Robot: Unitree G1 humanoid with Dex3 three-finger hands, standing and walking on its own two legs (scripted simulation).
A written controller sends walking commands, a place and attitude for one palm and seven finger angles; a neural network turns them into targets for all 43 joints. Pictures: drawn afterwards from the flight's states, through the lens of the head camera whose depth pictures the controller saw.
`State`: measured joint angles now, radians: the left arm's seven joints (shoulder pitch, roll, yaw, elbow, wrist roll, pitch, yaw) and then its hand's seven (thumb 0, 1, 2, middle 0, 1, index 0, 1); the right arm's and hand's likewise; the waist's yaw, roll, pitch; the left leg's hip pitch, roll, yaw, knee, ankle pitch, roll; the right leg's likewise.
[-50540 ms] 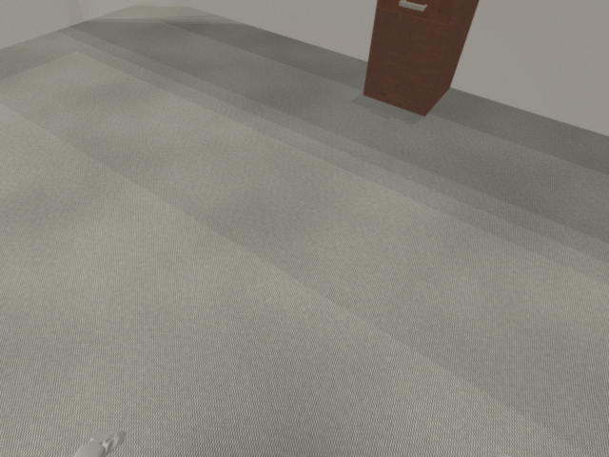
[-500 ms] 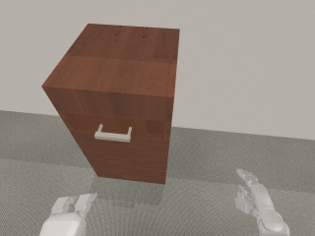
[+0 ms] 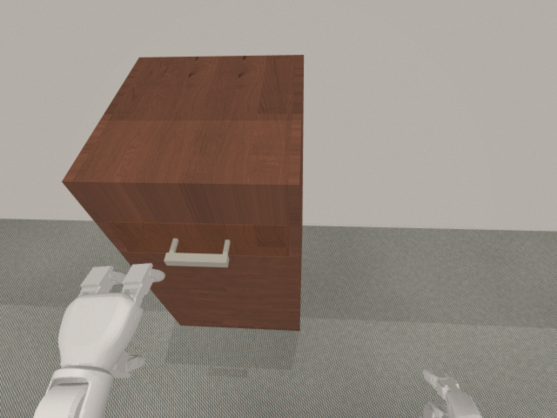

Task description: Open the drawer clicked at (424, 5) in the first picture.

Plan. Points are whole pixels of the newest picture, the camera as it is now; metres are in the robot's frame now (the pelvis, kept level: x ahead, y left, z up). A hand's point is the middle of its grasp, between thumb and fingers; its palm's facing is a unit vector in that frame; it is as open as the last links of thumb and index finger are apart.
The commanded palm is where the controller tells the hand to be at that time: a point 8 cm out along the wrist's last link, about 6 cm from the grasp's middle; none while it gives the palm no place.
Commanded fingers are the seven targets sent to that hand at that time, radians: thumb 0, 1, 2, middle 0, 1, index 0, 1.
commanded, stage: raise the hand with hooked fingers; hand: left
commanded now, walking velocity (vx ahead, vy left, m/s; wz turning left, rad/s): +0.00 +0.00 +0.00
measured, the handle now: (198, 251) +0.45 +0.24 -0.16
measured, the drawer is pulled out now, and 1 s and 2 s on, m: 0.00 0.00 0.00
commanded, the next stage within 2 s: move the hooked fingers above the handle in 0.90 s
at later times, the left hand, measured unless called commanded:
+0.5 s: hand (104, 260) +0.28 +0.26 +0.10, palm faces +0.04 -0.06 -1.00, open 13.8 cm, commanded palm +0.26 +0.26 +0.15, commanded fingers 0.00 -0.50 0.30 -0.30 -1.20 -0.30 -1.20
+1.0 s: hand (110, 253) +0.29 +0.26 +0.10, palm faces +0.06 -0.07 -1.00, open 13.8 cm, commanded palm +0.26 +0.25 +0.15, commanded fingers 0.00 -0.50 0.30 -0.30 -1.20 -0.30 -1.20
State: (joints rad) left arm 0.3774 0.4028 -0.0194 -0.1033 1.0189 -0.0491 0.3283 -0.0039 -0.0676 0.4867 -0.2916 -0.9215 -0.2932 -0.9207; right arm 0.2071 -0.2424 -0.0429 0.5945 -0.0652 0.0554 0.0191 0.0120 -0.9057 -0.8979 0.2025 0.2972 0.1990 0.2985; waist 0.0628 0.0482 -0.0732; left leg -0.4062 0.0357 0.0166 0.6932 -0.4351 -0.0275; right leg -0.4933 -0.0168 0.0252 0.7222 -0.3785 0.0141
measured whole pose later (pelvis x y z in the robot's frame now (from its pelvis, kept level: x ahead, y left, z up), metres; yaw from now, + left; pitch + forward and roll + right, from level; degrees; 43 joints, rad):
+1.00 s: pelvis -0.02 +0.01 +0.02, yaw +1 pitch +4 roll +0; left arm -0.07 0.47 -0.03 0.14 0.94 -0.01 0.15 -0.01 -0.49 0.30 -0.32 -1.20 -0.32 -1.20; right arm 0.18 -0.25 -0.05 0.63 0.02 0.07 0.00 0.01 -0.91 -0.90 0.20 0.30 0.20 0.30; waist 0.06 0.08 -0.04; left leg -0.24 0.02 0.01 0.46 -0.29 -0.01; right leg -0.31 -0.03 0.02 0.48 -0.24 0.02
